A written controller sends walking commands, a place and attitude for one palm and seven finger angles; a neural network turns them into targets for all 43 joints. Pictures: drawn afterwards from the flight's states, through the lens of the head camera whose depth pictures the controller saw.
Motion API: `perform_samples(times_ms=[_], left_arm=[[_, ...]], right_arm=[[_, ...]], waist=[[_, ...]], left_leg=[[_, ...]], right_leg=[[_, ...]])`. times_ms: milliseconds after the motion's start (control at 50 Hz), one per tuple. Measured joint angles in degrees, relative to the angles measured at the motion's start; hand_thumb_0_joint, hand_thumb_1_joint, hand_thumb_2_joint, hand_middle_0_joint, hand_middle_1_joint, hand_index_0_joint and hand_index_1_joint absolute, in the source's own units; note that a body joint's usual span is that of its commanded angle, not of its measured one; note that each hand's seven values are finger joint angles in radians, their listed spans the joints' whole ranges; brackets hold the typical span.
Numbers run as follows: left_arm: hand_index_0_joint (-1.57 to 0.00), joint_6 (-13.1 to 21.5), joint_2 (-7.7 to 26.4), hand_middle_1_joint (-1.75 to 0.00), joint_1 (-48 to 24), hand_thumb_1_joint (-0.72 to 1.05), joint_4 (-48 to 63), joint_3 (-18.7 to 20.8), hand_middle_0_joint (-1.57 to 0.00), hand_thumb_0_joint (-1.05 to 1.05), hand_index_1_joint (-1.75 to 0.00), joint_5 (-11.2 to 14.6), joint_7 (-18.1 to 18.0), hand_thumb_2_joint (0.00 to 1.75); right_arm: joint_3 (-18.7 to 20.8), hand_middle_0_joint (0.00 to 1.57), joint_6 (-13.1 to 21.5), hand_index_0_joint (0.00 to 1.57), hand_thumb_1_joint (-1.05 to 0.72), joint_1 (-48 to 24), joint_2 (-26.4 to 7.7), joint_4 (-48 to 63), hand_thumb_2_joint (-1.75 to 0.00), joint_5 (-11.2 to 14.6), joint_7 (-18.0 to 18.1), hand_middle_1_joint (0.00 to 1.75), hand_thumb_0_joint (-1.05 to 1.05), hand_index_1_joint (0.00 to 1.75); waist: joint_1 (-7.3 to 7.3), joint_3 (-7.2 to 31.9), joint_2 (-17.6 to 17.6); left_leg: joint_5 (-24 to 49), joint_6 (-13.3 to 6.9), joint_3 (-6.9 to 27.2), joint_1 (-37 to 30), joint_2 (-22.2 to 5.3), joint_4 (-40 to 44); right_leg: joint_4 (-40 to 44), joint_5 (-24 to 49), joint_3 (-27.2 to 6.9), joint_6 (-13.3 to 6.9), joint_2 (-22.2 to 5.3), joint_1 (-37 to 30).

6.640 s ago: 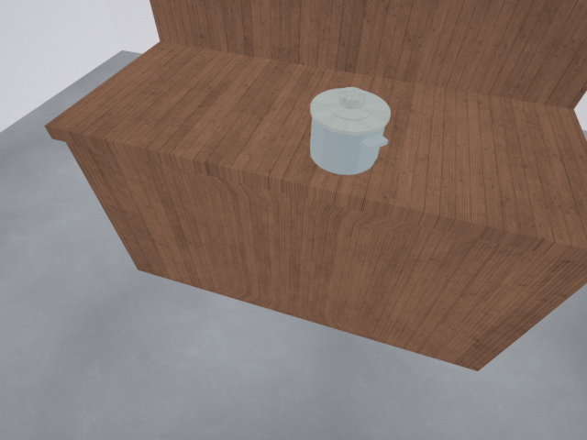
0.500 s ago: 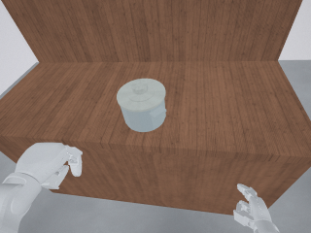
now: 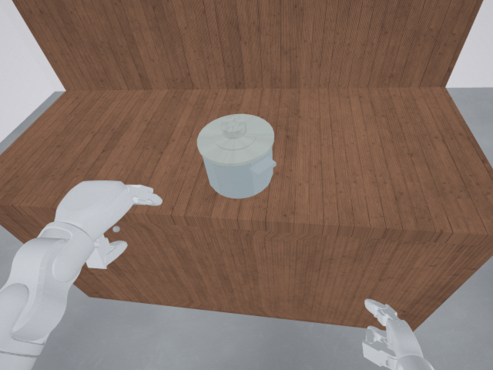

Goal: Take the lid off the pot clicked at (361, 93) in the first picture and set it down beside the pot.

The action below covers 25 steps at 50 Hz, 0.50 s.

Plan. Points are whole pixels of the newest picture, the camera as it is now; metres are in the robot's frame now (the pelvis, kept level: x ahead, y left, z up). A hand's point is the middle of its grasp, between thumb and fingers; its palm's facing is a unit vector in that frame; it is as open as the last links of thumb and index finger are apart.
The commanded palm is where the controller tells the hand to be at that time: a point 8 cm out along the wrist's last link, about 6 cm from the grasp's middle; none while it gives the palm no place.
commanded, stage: reach forward and open the fingers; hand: left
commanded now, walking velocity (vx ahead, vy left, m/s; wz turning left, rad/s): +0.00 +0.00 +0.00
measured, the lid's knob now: (233, 127) +0.57 +0.10 +0.09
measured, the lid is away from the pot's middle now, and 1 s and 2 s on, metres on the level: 0.00 0.00 0.00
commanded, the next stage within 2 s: move the open hand above the knob in 0.10 s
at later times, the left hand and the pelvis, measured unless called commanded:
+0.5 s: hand (126, 176) +0.34 +0.22 +0.16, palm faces -0.09 -0.07 -0.99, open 10.1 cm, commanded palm +0.33 +0.21 +0.22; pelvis +0.00 -0.02 +0.00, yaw +1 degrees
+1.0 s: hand (188, 145) +0.43 +0.15 +0.16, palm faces -0.20 +0.00 -0.98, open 10.1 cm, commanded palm +0.41 +0.16 +0.22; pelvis +0.03 -0.04 +0.00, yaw +0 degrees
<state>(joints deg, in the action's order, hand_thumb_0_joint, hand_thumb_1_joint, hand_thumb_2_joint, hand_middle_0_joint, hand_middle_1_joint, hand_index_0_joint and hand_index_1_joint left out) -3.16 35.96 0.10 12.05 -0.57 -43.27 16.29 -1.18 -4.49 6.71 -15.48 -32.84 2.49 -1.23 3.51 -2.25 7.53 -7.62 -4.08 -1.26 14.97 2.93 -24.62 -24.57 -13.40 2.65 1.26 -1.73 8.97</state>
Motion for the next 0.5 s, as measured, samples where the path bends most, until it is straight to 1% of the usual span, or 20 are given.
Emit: perform_samples(times_ms=[40, 60, 100, 120, 160, 180, 200, 220, 260, 300, 340, 380, 420, 460, 500], left_arm=[[-0.85, 2.4, 2.6, -0.12, -2.9, -0.27, -1.1, -1.8, -0.86, 0.00, -0.12, -2.0, 0.1, 1.41], [-0.85, 3.1, 3.7, -0.11, -5.0, -0.28, -2.5, -2.0, -0.86, 0.00, -0.12, -2.5, -0.2, 1.42], [-0.85, 2.6, 4.9, -0.10, -8.7, -0.29, -6.1, -0.4, -0.86, 0.00, -0.11, -2.1, -0.7, 1.43], [-0.85, 1.5, 4.8, -0.09, -10.1, -0.29, -7.7, 0.9, -0.86, 0.00, -0.10, -1.3, -0.8, 1.44], [-0.85, -1.5, 3.7, -0.09, -11.3, -0.30, -9.0, 3.2, -0.85, 0.00, -0.10, 0.5, -0.4, 1.45], [-0.85, -2.9, 2.6, -0.09, -11.0, -0.30, -8.8, 3.6, -0.85, 0.00, -0.09, 1.1, 0.0, 1.45], [-0.85, -3.9, 1.3, -0.08, -10.5, -0.30, -8.1, 3.3, -0.85, 0.00, -0.09, 1.3, 0.5, 1.46], [-0.85, -4.3, 0.1, -0.08, -9.9, -0.31, -7.3, 2.3, -0.85, 0.00, -0.09, 1.2, 1.0, 1.46], [-0.85, -3.8, -1.3, -0.08, -9.2, -0.31, -6.1, -1.0, -0.85, 0.00, -0.09, 0.5, 1.9, 1.47], [-0.85, -2.0, -0.5, -0.08, -10.4, -0.32, -6.1, -4.3, -0.85, 0.00, -0.09, -0.8, 2.3, 1.48], [-0.85, -0.2, 1.5, -0.08, -14.4, -0.32, -8.6, -6.5, -0.86, 0.00, -0.09, -2.4, 2.3, 1.49], [-0.86, -0.2, 2.7, -0.08, -19.0, -0.32, -12.8, -6.5, -0.86, 0.00, -0.09, -3.1, 1.8, 1.50], [-0.86, -1.9, 2.6, -0.08, -22.7, -0.32, -17.0, -5.0, -0.86, 0.00, -0.09, -3.0, 1.7, 1.50], [-0.86, -4.6, 1.5, -0.08, -24.2, -0.32, -18.9, -3.6, -0.86, 0.00, -0.09, -2.3, 2.2, 1.50], [-0.86, -6.6, -0.7, -0.08, -23.9, -0.32, -18.5, -4.3, -0.86, 0.00, -0.08, -1.8, 3.0, 1.51]], right_arm=[[-0.4, 0.20, 0.4, 0.20, -0.90, -0.5, 0.2, -1.0, -0.90, -0.3, 0.8, 0.30, 0.01, 0.30], [-0.6, 0.20, 0.4, 0.20, -0.90, -0.9, 0.4, -1.5, -0.90, -0.2, 1.1, 0.30, 0.01, 0.30], [-0.7, 0.20, 0.0, 0.20, -0.90, -1.4, 0.7, -1.7, -0.90, 0.0, 1.1, 0.30, 0.01, 0.30], [-0.7, 0.20, -0.2, 0.20, -0.90, -1.4, 0.7, -1.5, -0.90, 0.1, 0.9, 0.30, 0.01, 0.30], [-0.5, 0.20, -0.5, 0.20, -0.90, -1.1, 0.6, -0.6, -0.90, 0.4, 0.2, 0.30, 0.01, 0.30], [-0.3, 0.20, -0.5, 0.20, -0.90, -0.8, 0.5, 0.0, -0.90, 0.6, -0.3, 0.30, 0.01, 0.30], [-0.2, 0.20, -0.5, 0.20, -0.90, -0.5, 0.3, 0.5, -0.90, 0.8, -0.7, 0.30, 0.01, 0.30], [-0.1, 0.20, -0.5, 0.20, -0.90, -0.3, 0.1, 0.8, -0.90, 0.9, -0.9, 0.30, 0.01, 0.30], [-0.3, 0.20, -0.4, 0.20, -0.90, -0.4, -0.2, 0.8, -0.90, 0.9, -0.5, 0.30, 0.01, 0.30], [-0.8, 0.20, 0.1, 0.20, -0.90, -1.0, -0.3, 0.2, -0.90, 0.6, 0.4, 0.30, 0.01, 0.30], [-1.1, 0.20, 0.7, 0.20, -0.90, -1.5, -0.1, -0.9, -0.90, 0.2, 1.5, 0.30, 0.01, 0.30], [-1.2, 0.20, 0.8, 0.20, -0.90, -1.9, 0.1, -1.7, -0.90, 0.3, 1.9, 0.30, 0.01, 0.30], [-1.1, 0.20, 0.5, 0.20, -0.90, -1.8, 0.2, -1.8, -0.90, 0.4, 1.6, 0.30, 0.01, 0.30], [-0.7, 0.20, 0.0, 0.20, -0.90, -1.0, 0.0, -1.4, -0.90, 0.6, 0.8, 0.30, 0.01, 0.30], [-0.2, 0.20, -0.4, 0.20, -0.90, 0.0, -0.4, -0.7, -0.90, 1.0, -0.1, 0.30, 0.01, 0.30]], waist=[[0.19, 0.0, -0.4], [0.23, 0.0, -0.6], [0.13, -0.1, -0.7], [0.10, -0.1, -0.7], [0.05, 0.3, -0.5], [0.03, 0.5, -0.2], [0.07, 0.8, 0.0], [0.15, 0.9, 0.1], [0.27, 0.7, 0.0], [0.24, 0.1, -0.5], [0.23, -0.4, -1.0], [-0.04, -0.6, -1.3], [-0.32, -0.4, -1.3], [-0.56, 0.3, -1.0], [-0.74, 1.1, -0.5]], left_leg=[[0.0, 0.0, 0.1, 0.0, 0.1, -0.3], [0.0, 0.0, 0.2, 0.1, 0.2, -0.4], [0.1, 0.1, 0.4, 0.2, 0.1, -0.6], [0.2, 0.2, 0.3, 0.3, 0.1, -0.5], [0.5, 0.2, 0.2, 0.5, 0.1, -0.1], [0.6, 0.2, 0.2, 0.6, 0.1, -0.1], [0.6, 0.1, 0.2, 0.7, 0.1, 0.0], [0.6, 0.1, 0.2, 0.6, 0.2, 0.1], [0.6, 0.1, 0.2, 0.3, 0.4, 0.3], [0.5, 0.2, 0.3, 0.3, 0.4, -0.1], [0.4, 0.4, 0.7, 0.5, 0.3, -0.6], [0.4, 0.7, 1.1, 0.9, 0.1, -0.9], [0.5, 1.0, 1.3, 1.3, -0.1, -0.8], [0.5, 1.2, 1.3, 1.6, -0.2, -0.6], [0.4, 1.2, 1.3, 1.7, -0.3, -0.6]], right_leg=[[-0.6, -0.3, 0.1, -0.2, -0.1, 0.1], [-0.9, -0.4, 0.2, -0.3, -0.1, 0.1], [-1.1, -0.4, 0.4, -0.5, -0.1, 0.3], [-1.1, -0.3, 0.3, -0.4, -0.1, 0.5], [-1.0, 0.0, 0.2, -0.2, -0.1, 0.8], [-0.9, 0.0, 0.2, -0.2, -0.1, 0.9], [-0.9, 0.0, 0.1, -0.1, -0.1, 1.0], [-0.9, 0.0, 0.1, 0.0, -0.2, 1.0], [-1.2, -0.2, 0.1, -0.1, -0.4, 0.9], [-1.9, -0.6, 0.3, -0.3, -0.3, 1.0], [-2.5, -1.0, 0.6, -0.6, -0.2, 1.1], [-2.7, -1.0, 1.1, -0.9, 0.0, 1.3], [-2.6, -0.9, 1.2, -1.0, 0.2, 1.7], [-2.4, -0.9, 1.2, -1.1, 0.3, 2.0], [-2.2, -1.0, 1.2, -1.1, 0.4, 2.1]])
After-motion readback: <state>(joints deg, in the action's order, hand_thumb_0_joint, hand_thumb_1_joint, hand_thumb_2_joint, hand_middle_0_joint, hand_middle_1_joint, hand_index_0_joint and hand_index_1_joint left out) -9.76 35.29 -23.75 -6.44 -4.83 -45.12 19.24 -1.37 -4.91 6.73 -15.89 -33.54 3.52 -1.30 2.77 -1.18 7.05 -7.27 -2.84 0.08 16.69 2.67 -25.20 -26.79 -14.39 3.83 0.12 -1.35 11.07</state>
